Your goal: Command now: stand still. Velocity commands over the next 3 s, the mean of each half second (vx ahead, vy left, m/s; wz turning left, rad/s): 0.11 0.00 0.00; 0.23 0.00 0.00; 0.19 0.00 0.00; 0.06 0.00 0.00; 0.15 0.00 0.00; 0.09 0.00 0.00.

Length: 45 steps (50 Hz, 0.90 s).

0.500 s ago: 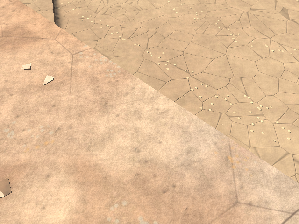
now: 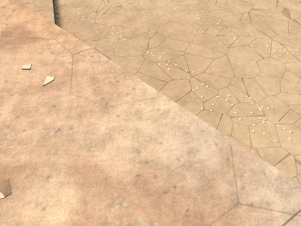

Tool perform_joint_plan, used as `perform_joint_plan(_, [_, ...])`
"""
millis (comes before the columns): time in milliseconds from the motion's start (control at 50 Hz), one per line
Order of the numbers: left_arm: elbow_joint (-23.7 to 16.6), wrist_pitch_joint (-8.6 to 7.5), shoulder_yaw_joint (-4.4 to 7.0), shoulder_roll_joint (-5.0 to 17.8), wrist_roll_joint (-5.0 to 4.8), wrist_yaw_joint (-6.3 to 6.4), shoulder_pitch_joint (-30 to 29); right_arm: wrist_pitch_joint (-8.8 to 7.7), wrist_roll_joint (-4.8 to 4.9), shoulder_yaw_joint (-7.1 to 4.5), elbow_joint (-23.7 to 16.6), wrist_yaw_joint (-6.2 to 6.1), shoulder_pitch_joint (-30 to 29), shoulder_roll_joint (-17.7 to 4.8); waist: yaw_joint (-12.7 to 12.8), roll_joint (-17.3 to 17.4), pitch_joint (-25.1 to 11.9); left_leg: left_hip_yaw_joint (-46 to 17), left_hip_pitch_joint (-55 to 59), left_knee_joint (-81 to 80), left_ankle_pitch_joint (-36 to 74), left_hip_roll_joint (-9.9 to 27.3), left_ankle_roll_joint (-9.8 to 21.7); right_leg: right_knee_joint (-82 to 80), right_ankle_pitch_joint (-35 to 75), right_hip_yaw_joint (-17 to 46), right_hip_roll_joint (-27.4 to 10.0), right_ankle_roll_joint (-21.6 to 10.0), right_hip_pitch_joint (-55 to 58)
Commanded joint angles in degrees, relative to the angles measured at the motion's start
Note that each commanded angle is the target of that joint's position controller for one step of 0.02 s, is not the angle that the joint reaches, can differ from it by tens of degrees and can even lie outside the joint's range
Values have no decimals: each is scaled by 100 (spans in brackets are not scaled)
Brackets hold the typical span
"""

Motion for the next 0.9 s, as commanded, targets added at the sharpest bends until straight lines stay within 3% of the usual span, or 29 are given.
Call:
perform_joint_plan(20, [-52, -21, 65, 410, 0, 11, 509, -17, 1, -63, -19, -12, 537, -422, -1, -5, 269, 28, -228, -455, 679, 8, 122, -474, 947, 75, -99, -127, -110])
perform_joint_plan(240, [-69, -28, 70, 407, -2, 8, 530, -24, 2, -71, -32, -12, 574, -415, -1, -4, 274, 28, -245, -450, 654, 16, 118, -475, 920, 80, -104, -133, -129])
perform_joint_plan(260, [-10, -23, 62, 360, 2, 12, 643, -18, 2, -61, 27, -17, 679, -360, 5, -10, 114, 107, -177, -435, 158, -56, 135, -495, 339, 18, -40, -151, -53])
perform_joint_plan(300, [-26, -12, 140, 546, -64, 37, 687, -13, 75, -112, -7, -44, 654, -454, 37, -91, 325, 252, -508, -136, -1583, -233, 305, -495, -1819, 74, 18, -343, -354])
perform_joint_plan(340, [-87, -107, 183, 661, -119, 28, 795, -122, 115, -113, -163, -34, 481, -404, 129, -290, 833, 152, -1174, 181, -2269, -143, 463, -861, -2969, 704, -409, -647, -647])
perform_joint_plan(380, [-14, -254, 303, 993, -171, -24, 1255, -330, 120, -60, -363, 49, 183, -150, 324, -916, 863, 409, -1795, 1216, -1324, -211, 428, -1553, -3299, 2051, -1300, -1147, -133])
perform_joint_plan(400, [-20, -306, 361, 1157, -162, -33, 1322, -420, 135, -64, -464, 112, 24, -161, 363, -1078, 886, 231, -1881, 1787, -995, -77, 517, -1926, -3251, 2875, -1806, -1471, -212])
perform_joint_plan(420, [-111, -360, 357, 1139, -84, -38, 1153, -491, 169, -99, -558, 167, -78, -280, 293, -986, 924, 13, -2068, 2290, -1187, 91, 615, -2075, -2898, 3169, -2023, -1617, -252])
perform_joint_plan(440, [-199, -408, 346, 1135, -64, -52, 916, -534, 213, -113, -642, 201, -42, -315, 142, -966, 896, -140, -2149, 2384, -1454, 249, 717, -2048, -2564, 3083, -2062, -1553, -228])
perform_joint_plan(460, [-308, -431, 336, 1106, -145, -57, 611, -577, 230, -118, -718, 234, 16, -351, -18, -921, 830, -220, -1959, 1825, -1477, 390, 806, -1953, -2110, 2698, -1938, -1334, -183])
perform_joint_plan(480, [-411, -410, 324, 1077, -213, -61, 286, -613, 229, -148, -650, 252, 210, -393, -216, -770, 731, -14, -1271, 887, -1151, 307, 846, -1768, -1602, 2004, -1575, -1039, -366])
perform_joint_plan(500, [-475, -352, 323, 1087, -244, -72, 67, -623, 181, -196, -406, 261, 650, -374, -435, -571, 549, 437, -114, 74, -388, -63, 773, -1387, -1249, 1273, -1093, -804, -847])
perform_joint_plan(520, [-510, -316, 326, 1080, -230, -72, 91, -585, 107, -287, -145, 268, 1124, -478, -532, -308, 363, 580, 754, 26, 104, -330, 582, -823, -939, 823, -711, -669, -1268])
perform_joint_plan(540, [-611, -350, 276, 955, -189, -82, -98, -545, 85, -393, 46, 263, 1907, -679, -852, 307, 129, -203, 1550, -347, -164, 153, 679, 461, -275, 314, -338, -465, -1852])
perform_joint_plan(560, [-793, -453, 184, 635, -150, -98, -239, -528, 134, -542, 67, 251, 2701, -1299, -1085, 1745, -65, -2479, 2214, -1516, -838, 1517, 1218, 2503, -430, -357, 190, -199, -2837])
perform_joint_plan(580, [-873, -577, 127, 410, -191, -124, -137, -608, 27, -503, -1, 293, 2593, -1373, -845, 1925, 20, -4271, 1960, -2008, -1485, 2287, 1801, 3864, -1297, 215, 225, -308, -3608])
perform_joint_plan(600, [-892, -652, 144, 577, -250, -168, -140, -669, 28, -383, -198, 284, 1846, -1007, -464, 1023, 529, -3882, 1657, -1951, -1601, 2309, 1749, 4523, -890, 494, -240, -461, -4107])
perform_joint_plan(620, [-885, -703, 168, 719, -243, -217, -168, -685, 32, -306, -373, 312, 1296, -812, -282, 593, 637, -3009, 1481, -1916, -1167, 1989, 1510, 4582, -233, 470, -493, -542, -4155])
perform_joint_plan(640, [-843, -733, 224, 823, -167, -216, -193, -654, 6, -257, -501, 354, 907, -811, -140, 295, 620, -2292, 1286, -1919, -18, 1698, 1303, 4305, 176, 358, -612, -529, -3926])
perform_joint_plan(660, [-835, -727, 307, 986, -92, -217, -246, -600, -11, -203, -538, 367, 803, -715, -66, 274, 582, -1610, 1214, -1814, 1536, 1460, 1098, 3968, 358, 217, -671, -470, -3662])
perform_joint_plan(680, [-801, -690, 335, 946, -72, -246, -221, -522, -40, -147, -499, 353, 908, -579, -42, 366, 438, -1051, 1144, -1675, 2722, 1229, 946, 3800, 463, 36, -625, -400, -3351])
perform_joint_plan(700, [-801, -638, 312, 773, -82, -271, -252, -467, -73, -123, -454, 323, 1079, -592, -45, 480, 347, -704, 1086, -1568, 3595, 1102, 889, 3614, 580, -145, -529, -322, -3171])
perform_joint_plan(740, [-1003, -543, 234, 531, -85, -272, -775, -402, -103, -89, -447, 233, 1191, -724, -85, 509, 392, -298, 825, -1523, 4417, 940, 879, 2827, 889, -377, -377, -171, -2973])
perform_joint_plan(780, [-1261, -508, 137, 387, -76, -269, -1453, -358, -106, -75, -532, 144, 1065, -880, -164, 508, 412, -2, 368, -1472, 4504, 733, 812, 1616, 1316, -560, -175, -97, -2350])
perform_joint_plan(840, [-1376, -448, 141, 618, -82, -303, -1680, -371, -24, -141, -500, 93, 1124, -1147, -147, 798, 166, -121, 379, -1262, 4556, 917, 843, 863, 1702, -501, -14, -139, -1580])
perform_joint_plan(900, [-1174, -444, 273, 1069, 20, -302, -1029, -381, 27, -190, -565, 102, 702, -1121, 324, 816, -242, -210, 840, -457, 5042, 993, 720, 365, 1731, -308, 109, -475, -854])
